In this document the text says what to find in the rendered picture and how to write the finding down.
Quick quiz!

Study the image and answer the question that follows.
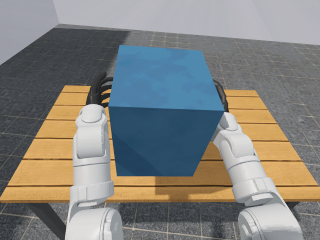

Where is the left robot forearm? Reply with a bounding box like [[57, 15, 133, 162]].
[[65, 104, 115, 240]]

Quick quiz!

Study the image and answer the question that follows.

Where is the right robot forearm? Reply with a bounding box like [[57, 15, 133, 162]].
[[211, 112, 304, 240]]

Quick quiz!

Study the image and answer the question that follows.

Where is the carton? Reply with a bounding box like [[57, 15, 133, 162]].
[[108, 45, 225, 177]]

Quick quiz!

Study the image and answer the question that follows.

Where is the table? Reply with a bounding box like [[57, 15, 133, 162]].
[[0, 85, 320, 240]]

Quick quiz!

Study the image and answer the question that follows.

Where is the robot left hand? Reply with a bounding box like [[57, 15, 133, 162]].
[[85, 71, 114, 108]]

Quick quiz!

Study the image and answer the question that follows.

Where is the left robot upper arm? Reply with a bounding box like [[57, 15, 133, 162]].
[[65, 207, 124, 240]]

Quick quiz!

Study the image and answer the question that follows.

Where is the right robot upper arm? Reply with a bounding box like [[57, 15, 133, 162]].
[[238, 203, 303, 240]]

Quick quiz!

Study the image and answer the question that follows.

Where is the robot right hand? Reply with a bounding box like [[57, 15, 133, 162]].
[[213, 79, 229, 113]]

